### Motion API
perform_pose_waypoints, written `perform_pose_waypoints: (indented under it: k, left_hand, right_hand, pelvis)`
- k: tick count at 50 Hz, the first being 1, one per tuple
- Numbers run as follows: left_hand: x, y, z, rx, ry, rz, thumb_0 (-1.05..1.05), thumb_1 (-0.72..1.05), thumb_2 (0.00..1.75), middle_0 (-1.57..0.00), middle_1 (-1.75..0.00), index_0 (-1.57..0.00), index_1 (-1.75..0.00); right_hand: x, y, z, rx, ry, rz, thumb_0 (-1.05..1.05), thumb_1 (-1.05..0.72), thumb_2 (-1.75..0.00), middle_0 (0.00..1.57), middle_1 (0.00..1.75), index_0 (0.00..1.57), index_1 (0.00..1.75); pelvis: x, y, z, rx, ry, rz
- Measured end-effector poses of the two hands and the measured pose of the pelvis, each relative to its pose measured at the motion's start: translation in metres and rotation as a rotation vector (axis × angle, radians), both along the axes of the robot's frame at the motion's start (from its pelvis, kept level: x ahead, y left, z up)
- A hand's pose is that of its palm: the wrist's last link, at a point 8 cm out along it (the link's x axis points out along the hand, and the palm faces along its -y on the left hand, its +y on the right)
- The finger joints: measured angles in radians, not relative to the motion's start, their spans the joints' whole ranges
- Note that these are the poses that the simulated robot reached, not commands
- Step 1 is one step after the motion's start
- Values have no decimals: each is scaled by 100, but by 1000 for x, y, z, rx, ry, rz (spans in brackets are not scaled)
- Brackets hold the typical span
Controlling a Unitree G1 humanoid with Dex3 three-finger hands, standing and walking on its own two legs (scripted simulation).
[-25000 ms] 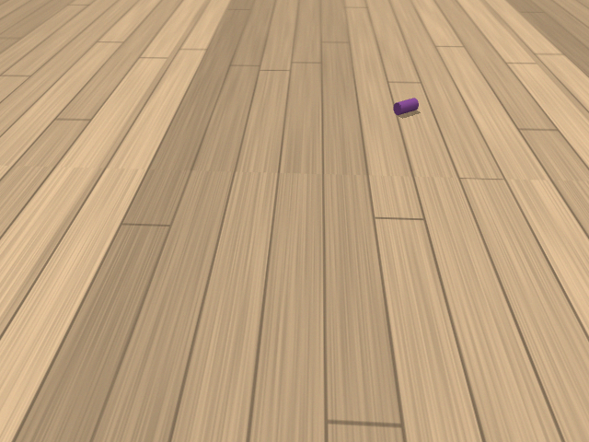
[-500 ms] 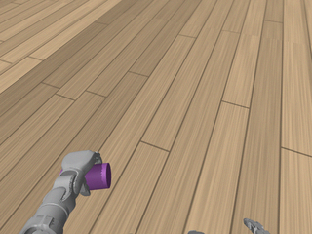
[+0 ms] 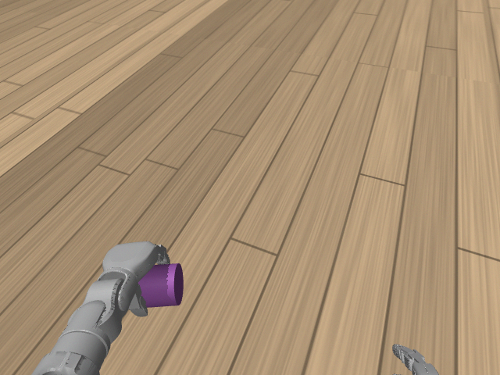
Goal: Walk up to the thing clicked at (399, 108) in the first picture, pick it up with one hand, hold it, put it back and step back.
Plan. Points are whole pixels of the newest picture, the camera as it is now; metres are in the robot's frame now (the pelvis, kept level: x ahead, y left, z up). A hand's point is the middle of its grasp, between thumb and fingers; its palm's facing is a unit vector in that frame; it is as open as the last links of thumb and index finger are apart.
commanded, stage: hold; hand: left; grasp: from above
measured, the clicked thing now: (143, 286) +0.31 +0.22 -0.08
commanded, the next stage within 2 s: crouch in 1.26 s
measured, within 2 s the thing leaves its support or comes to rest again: neither
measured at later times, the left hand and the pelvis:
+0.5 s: hand (138, 290) +0.28 +0.21 -0.03, palm faces -0.46 -0.05 -0.88, open 10.2 cm; pelvis -0.01 -0.01 +0.01, yaw +0 degrees
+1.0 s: hand (136, 286) +0.28 +0.21 -0.02, palm faces -0.47 -0.05 -0.88, open 10.3 cm; pelvis -0.01 -0.01 +0.01, yaw +0 degrees
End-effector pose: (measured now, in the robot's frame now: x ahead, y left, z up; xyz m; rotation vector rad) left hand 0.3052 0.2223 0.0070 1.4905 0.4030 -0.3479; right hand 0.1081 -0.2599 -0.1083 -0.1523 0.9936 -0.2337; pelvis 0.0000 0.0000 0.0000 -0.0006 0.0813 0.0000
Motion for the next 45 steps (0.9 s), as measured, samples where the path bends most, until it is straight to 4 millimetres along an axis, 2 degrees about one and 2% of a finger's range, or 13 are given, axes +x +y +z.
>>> perform_pose_waypoints:
  k: [27,45]
  left_hand:
    - [-22,-9,20,-9,-2,-16,-1,0,35,-78,-31,-79,-32]
    - [-20,-7,31,-14,-6,-15,-1,-1,36,-78,-33,-79,-34]
  right_hand:
    - [6,0,11,15,-68,19,1,-90,-90,20,30,20,30]
    - [21,6,16,23,-92,33,1,-91,-90,20,30,20,30]
  pelvis:
    - [-14,-6,7,8,-54,-4]
    - [-10,-6,11,9,-69,-5]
